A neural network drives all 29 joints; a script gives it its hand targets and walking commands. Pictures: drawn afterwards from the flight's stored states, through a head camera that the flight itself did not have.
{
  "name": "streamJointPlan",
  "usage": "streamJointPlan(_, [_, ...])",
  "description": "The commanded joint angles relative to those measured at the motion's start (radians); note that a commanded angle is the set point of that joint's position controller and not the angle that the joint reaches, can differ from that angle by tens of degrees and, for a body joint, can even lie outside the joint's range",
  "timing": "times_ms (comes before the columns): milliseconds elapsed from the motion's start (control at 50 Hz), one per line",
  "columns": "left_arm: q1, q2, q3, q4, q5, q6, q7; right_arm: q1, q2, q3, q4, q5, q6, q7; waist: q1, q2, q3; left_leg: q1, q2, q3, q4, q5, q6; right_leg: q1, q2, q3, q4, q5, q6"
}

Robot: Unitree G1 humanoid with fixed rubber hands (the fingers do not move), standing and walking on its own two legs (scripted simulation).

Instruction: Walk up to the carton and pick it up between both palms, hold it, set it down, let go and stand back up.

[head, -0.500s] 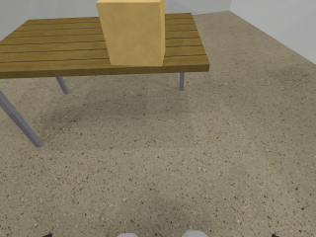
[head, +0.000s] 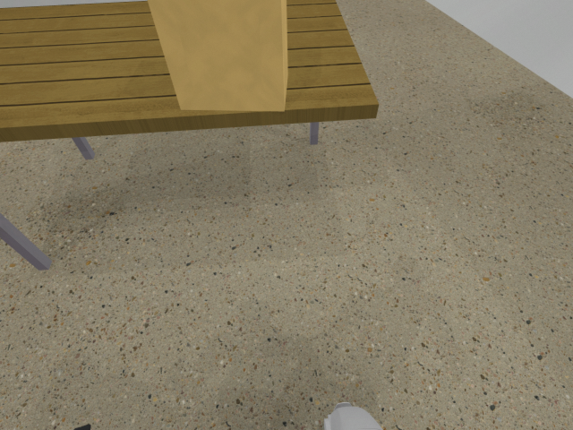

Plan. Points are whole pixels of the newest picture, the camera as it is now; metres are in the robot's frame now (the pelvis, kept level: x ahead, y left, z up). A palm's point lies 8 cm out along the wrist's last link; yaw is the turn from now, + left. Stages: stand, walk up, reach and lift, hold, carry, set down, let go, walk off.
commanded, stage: walk up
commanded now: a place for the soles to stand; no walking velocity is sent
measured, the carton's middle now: (228, 37) +0.91 +0.13 +0.10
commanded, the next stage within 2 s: none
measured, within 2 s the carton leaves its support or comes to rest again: neither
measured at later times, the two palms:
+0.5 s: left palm (44, 391) +0.19 +0.36 -0.08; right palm (472, 393) +0.18 -0.26 -0.08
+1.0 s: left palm (88, 317) +0.30 +0.33 -0.06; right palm (463, 327) +0.29 -0.29 -0.10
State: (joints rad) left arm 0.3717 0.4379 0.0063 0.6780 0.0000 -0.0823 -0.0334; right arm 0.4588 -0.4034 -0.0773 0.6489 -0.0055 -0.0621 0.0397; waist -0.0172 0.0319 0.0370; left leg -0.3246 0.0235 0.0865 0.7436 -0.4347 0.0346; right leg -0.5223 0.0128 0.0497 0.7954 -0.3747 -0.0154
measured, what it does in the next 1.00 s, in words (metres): walks ahead: right foot, then left foot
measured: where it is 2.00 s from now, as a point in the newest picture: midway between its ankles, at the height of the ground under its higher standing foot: (277, 384)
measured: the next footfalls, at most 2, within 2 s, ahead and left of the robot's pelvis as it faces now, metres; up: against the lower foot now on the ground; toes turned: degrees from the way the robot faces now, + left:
right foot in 0.02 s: +0.13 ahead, -0.12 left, +0.00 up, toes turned +3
left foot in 0.36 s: +0.17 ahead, +0.16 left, +0.00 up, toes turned +3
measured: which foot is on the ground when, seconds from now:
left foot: down 0.00-0.04, up 0.06-0.34, down 0.36-0.82, up 0.84-1.00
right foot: up 0.00-0.00, down 0.02-0.40, up 0.42-0.78, down 0.80-1.00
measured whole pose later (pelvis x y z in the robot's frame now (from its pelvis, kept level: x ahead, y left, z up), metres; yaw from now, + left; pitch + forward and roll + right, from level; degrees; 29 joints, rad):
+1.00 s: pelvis +0.21 +0.02 -0.01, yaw +1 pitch -6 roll +1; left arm 0.31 0.41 0.01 0.69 0.00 -0.09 -0.01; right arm 0.38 -0.42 -0.07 0.65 -0.01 -0.04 0.02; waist -0.02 0.06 0.08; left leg -0.40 0.04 0.00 1.14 -0.46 0.02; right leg -0.37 0.02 -0.02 0.82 -0.36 -0.05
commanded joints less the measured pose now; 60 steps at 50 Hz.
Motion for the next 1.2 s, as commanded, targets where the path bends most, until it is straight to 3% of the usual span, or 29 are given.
streamJointPlan(0, [0.159, 0.235, 0.132, 0.041, 0.033, -0.063, 0.041, -0.011, -0.18, -0.045, -0.077, -0.006, -0.008, -0.014, 0.085, -0.117, -0.213, -0.073, 0.13, -0.111, 0.248, 0.363, 0.092, 0.52, -0.034, 0.011, -0.287, 0.121, -0.068])
streamJointPlan(20, [0.21, 0.313, 0.157, 0.041, 0.03, -0.058, 0.046, 0.007, -0.114, -0.027, -0.083, -0.006, -0.008, -0.01, 0.091, -0.265, -0.221, -0.328, 0.041, -0.058, 0.43, -0.025, 0.035, 0.656, -0.236, 0.38, -0.302, 0.018, -0.136])
streamJointPlan(40, [0.199, 0.347, 0.159, 0.019, 0.014, -0.054, 0.055, -0.031, -0.175, -0.034, -0.079, -0.002, 0.006, -0.01, 0.095, -0.255, -0.152, -0.498, -0.032, -0.074, 0.487, -0.158, -0.001, 0.619, -0.37, 0.738, -0.473, -0.233, -0.235])
streamJointPlan(60, [0.153, 0.352, 0.158, 0.013, 0.009, -0.042, 0.052, -0.098, -0.271, -0.059, -0.075, -0.021, 0.009, -0.019, 0.086, -0.19, -0.029, -0.549, 0.014, -0.156, 0.48, -0.174, 0.012, 0.494, -0.423, 0.822, -0.488, -0.317, -0.318])
streamJointPlan(80, [0.094, 0.362, 0.159, -0.003, 0.006, -0.041, 0.054, -0.131, -0.306, -0.068, -0.064, -0.022, 0.007, -0.019, 0.079, -0.101, 0.052, -0.527, 0.056, -0.18, 0.45, -0.157, 0.009, 0.403, -0.421, 0.776, -0.499, -0.343, -0.311])
streamJointPlan(140, [0.041, 0.306, 0.138, -0.007, 0.005, -0.043, 0.05, -0.08, -0.266, -0.079, -0.031, -0.007, 0.005, -0.007, 0.028, -0.122, 0.214, -0.399, 0.092, -0.165, 0.372, 0.01, 0.003, 0.187, -0.311, 0.496, -0.532, -0.271, -0.223])
streamJointPlan(200, [0.046, 0.315, 0.146, 0.002, 0.005, -0.051, 0.041, -0.055, -0.247, -0.079, -0.012, -0.009, 0.007, 0.011, 0.04, -0.223, 0.156, -0.347, 0.084, -0.119, 0.281, 0.039, 0.001, 0.208, -0.279, 0.448, -0.493, -0.242, -0.266])
streamJointPlan(240, [0.062, 0.331, 0.152, -0.011, 0.004, -0.051, 0.04, -0.138, -0.253, -0.079, -0.029, -0.019, -0.004, 0.006, 0.067, -0.142, 0.123, -0.345, 0.074, -0.124, 0.178, -0.024, -0.01, 0.268, -0.302, 0.465, -0.434, -0.068, -0.3])
streamJointPlan(280, [0.08, 0.339, 0.151, -0.012, -0.002, -0.047, 0.039, -0.168, -0.251, -0.077, -0.034, -0.016, -0.015, 0.001, 0.077, -0.192, 0.1, -0.325, 0.061, -0.108, 0.121, -0.087, -0.001, 0.295, -0.319, 0.446, -0.381, 0.034, -0.291])
streamJointPlan(340, [-0.067, 0.327, 0.132, -0.041, -0.002, -0.027, 0.036, -0.015, -0.253, -0.095, 0.0, -0.024, -0.047, -0.005, -0.048, -0.161, 0.05, 0.01, 0.019, -0.057, -0.132, 0.071, 0.034, 0.089, -0.251, 0.292, -0.164, 0.149, -0.237])
streamJointPlan(360, [-0.09, 0.235, 0.107, -0.055, 0.001, -0.024, 0.034, 0.113, -0.277, -0.107, 0.048, -0.029, -0.055, -0.015, -0.114, -0.02, -0.023, 0.237, -0.006, -0.106, -0.227, 0.003, 0.038, -0.05, -0.153, 0.165, 0.064, 0.17, -0.171])
streamJointPlan(380, [-0.079, 0.097, 0.075, -0.071, -0.006, -0.028, 0.03, 0.231, -0.363, -0.132, 0.051, -0.033, -0.063, -0.028, -0.178, 0.333, -0.041, 0.385, 0.21, -0.516, -0.449, -0.155, 0.031, -0.261, -0.003, -0.028, 0.433, 0.054, -0.059])
streamJointPlan(400, [-0.079, 0.153, 0.087, -0.072, -0.006, -0.028, 0.038, 0.145, -0.407, -0.136, 0.009, -0.016, -0.062, -0.03, -0.107, 0.2, 0.002, 0.403, 0.38, -0.823, -0.522, -0.019, 0.094, -0.398, 0.094, -0.001, 0.456, -0.088, -0.005])
streamJointPlan(420, [-0.058, 0.227, 0.099, -0.05, 0.004, -0.022, 0.047, 0.122, -0.383, -0.126, 0.012, 0.001, -0.057, -0.024, -0.083, 0.047, -0.008, 0.442, 0.43, -0.82, -0.438, 0.162, 0.139, -0.392, 0.027, 0.01, 0.464, -0.111, -0.004])
streamJointPlan(460, [-0.08, 0.209, 0.088, -0.043, 0.002, -0.022, 0.045, 0.107, -0.315, -0.114, -0.003, -0.003, -0.058, -0.033, -0.06, -0.014, -0.039, 0.47, 0.375, -0.63, -0.325, 0.538, 0.114, -0.379, -0.027, 0.037, 0.444, -0.094, -0.016])
streamJointPlan(500, [-0.076, 0.206, 0.095, -0.037, -0.002, -0.016, 0.035, 0.12, -0.28, -0.106, -0.009, -0.002, -0.051, -0.048, -0.081, 0.077, -0.108, 0.511, 0.259, -0.409, -0.195, 0.804, 0.074, -0.326, -0.046, -0.01, 0.388, -0.041, -0.013])
streamJointPlan(620, [-0.173, 0.16, 0.075, -0.083, 0.011, -0.003, 0.027, 0.094, -0.284, -0.085, -0.016, 0.0, -0.039, -0.05, -0.088, 0.133, -0.021, 0.317, 0.223, -0.314, -0.284, 0.584, 0.139, -0.296, -0.074, -0.092, 0.136, 0.045, -0.014])
streamJointPlan(680, [-0.127, 0.162, 0.088, -0.041, 0.011, -0.025, 0.017, -0.007, -0.301, -0.086, -0.048, 0.005, -0.04, -0.035, -0.036, 0.1, -0.054, 0.196, 0.276, -0.299, -0.26, 0.456, 0.217, -0.098, -0.075, -0.092, 0.012, 0.064, -0.031])
streamJointPlan(760, [0.038, 0.171, 0.112, 0.029, 0.016, -0.038, 0.023, -0.062, -0.253, -0.06, -0.058, 0.001, -0.027, -0.027, 0.055, 0.011, -0.119, -0.058, 0.164, -0.162, 0.003, 0.451, 0.126, 0.361, 0.009, -0.138, -0.195, 0.17, -0.057])
streamJointPlan(780, [0.153, 0.222, 0.138, 0.048, 0.018, -0.041, 0.038, -0.043, -0.217, -0.043, -0.053, 0.001, -0.025, -0.027, 0.113, -0.077, -0.185, -0.138, 0.117, -0.111, 0.23, 0.419, 0.097, 0.52, -0.002, -0.045, -0.214, 0.099, -0.08])
streamJointPlan(800, [0.202, 0.29, 0.158, 0.047, 0.028, -0.044, 0.044, 0.0, -0.136, -0.022, -0.069, -0.001, -0.023, -0.027, 0.111, -0.267, -0.22, -0.35, 0.01, -0.076, 0.447, 0.065, 0.044, 0.639, -0.192, 0.32, -0.275, -0.093, -0.134])
streamJointPlan(820, [0.15, 0.335, 0.161, 0.008, 0.02, -0.044, 0.047, 0.008, -0.158, -0.016, -0.054, 0.004, -0.011, -0.024, 0.084, -0.273, -0.139, -0.511, -0.052, -0.082, 0.533, -0.141, 0.006, 0.606, -0.371, 0.732, -0.496, -0.35, -0.188])
streamJointPlan(840, [0.067, 0.343, 0.157, -0.002, 0.014, -0.034, 0.043, -0.041, -0.269, -0.044, -0.045, -0.008, 0.001, -0.029, 0.079, -0.217, -0.078, -0.498, -0.023, -0.135, 0.538, -0.218, 0.021, 0.449, -0.436, 0.845, -0.587, -0.555, -0.24])
streamJointPlan(860, [0.007, 0.347, 0.156, 0.005, 0.018, -0.03, 0.036, -0.107, -0.321, -0.062, -0.025, -0.016, 0.003, -0.03, 0.057, -0.173, 0.067, -0.477, 0.033, -0.163, 0.534, -0.17, 0.011, 0.298, -0.417, 0.788, -0.586, -0.624, -0.278])
streamJointPlan(920, [-0.055, 0.273, 0.133, -0.002, 0.013, -0.028, 0.039, -0.053, -0.267, -0.065, 0.022, 0.0, 0.008, -0.015, 0.014, -0.151, 0.239, -0.385, 0.067, -0.147, 0.399, 0.035, 0.0, 0.111, -0.27, 0.472, -0.613, -0.479, -0.149])
streamJointPlan(980, [-0.042, 0.291, 0.139, 0.014, 0.004, -0.037, 0.035, -0.01, -0.258, -0.081, 0.029, -0.007, 0.023, -0.006, 0.015, -0.181, 0.165, -0.286, 0.052, -0.125, 0.359, 0.113, -0.01, 0.125, -0.243, 0.441, -0.586, -0.436, -0.14])
streamJointPlan(1100, [0.009, 0.326, 0.157, -0.006, 0.017, -0.019, 0.019, -0.114, -0.26, -0.082, 0.003, -0.024, -0.01, -0.01, 0.07, -0.212, 0.15, -0.309, 0.067, -0.081, 0.149, -0.104, -0.008, 0.183, -0.292, 0.426, -0.478, -0.403, -0.273])
streamJointPlan(1140, [-0.019, 0.312, 0.146, -0.014, 0.016, -0.01, 0.015, -0.068, -0.266, -0.085, 0.016, -0.013, -0.027, -0.011, 0.045, -0.214, 0.096, -0.214, 0.05, -0.06, 0.042, -0.107, 0.014, 0.189, -0.279, 0.382, -0.404, -0.3, -0.268])
streamJointPlan(1180, [-0.12, 0.272, 0.129, -0.039, 0.015, 0.005, 0.014, 0.07, -0.253, -0.091, 0.043, -0.017, -0.043, -0.029, -0.048, -0.194, 0.02, 0.094, -0.001, 0.001, -0.103, 0.029, 0.035, 0.004, -0.204, 0.253, -0.222, -0.216, -0.201])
